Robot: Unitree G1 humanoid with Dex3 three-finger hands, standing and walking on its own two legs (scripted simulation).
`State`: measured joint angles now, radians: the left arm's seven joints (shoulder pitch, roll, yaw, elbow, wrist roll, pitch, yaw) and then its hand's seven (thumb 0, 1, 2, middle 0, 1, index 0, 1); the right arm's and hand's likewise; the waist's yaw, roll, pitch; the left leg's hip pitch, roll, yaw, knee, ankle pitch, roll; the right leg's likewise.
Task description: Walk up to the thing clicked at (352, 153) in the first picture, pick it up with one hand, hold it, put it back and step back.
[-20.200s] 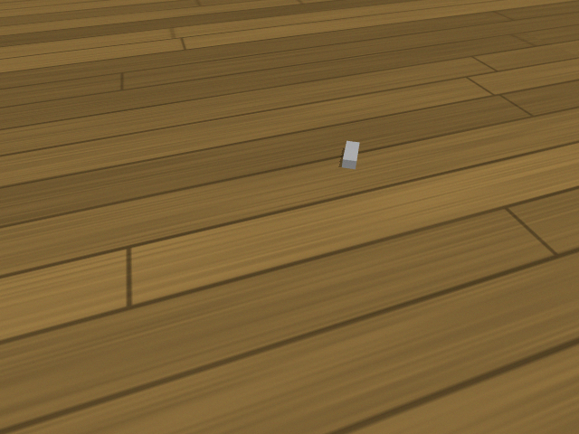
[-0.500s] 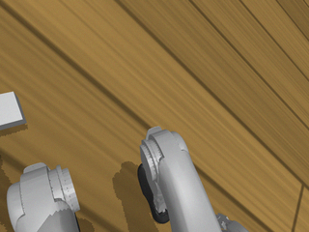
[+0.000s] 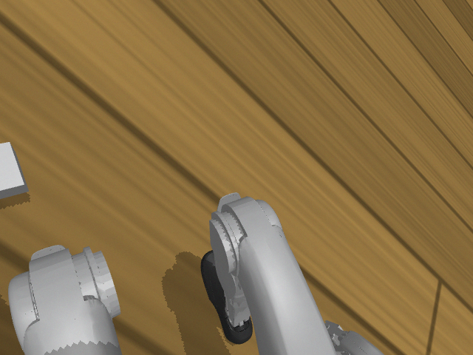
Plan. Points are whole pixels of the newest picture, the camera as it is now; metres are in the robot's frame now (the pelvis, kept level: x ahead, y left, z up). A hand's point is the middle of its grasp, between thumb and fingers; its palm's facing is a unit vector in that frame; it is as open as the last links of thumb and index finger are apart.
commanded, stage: close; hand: left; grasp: from above
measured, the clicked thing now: out of the picture +0.44 +0.32 -0.27
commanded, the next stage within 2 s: settle in 1.64 s
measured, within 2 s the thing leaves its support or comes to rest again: neither
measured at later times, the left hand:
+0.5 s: hand out of the picture +0.44 +0.32 -0.25, palm faces -0.45 -0.18 -0.88, open 12.6 cm
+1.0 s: hand out of the picture +0.43 +0.31 -0.24, palm faces -0.42 -0.16 -0.89, open 10.7 cm
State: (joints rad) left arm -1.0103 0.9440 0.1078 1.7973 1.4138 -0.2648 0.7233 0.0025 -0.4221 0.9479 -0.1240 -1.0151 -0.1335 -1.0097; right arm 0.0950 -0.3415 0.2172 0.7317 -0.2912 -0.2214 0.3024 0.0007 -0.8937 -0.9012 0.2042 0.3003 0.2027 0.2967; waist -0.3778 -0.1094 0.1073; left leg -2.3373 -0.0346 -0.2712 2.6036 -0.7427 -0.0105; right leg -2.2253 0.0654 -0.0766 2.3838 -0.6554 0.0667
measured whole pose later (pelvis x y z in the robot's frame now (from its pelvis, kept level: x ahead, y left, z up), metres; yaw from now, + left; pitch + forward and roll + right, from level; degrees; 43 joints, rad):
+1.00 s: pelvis -0.01 +0.00 +0.01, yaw -1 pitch +26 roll -16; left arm -1.04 1.00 0.11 1.80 1.31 -0.23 0.68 0.00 -0.03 0.60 -0.46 -0.78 -0.51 -0.75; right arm 0.10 -0.38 0.27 0.70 -0.28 -0.29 0.31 0.00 -0.90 -0.90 0.20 0.30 0.20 0.30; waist -0.39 -0.13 0.17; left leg -2.32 -0.03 -0.28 2.58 -0.73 -0.01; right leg -2.21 0.06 -0.09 2.35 -0.63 0.08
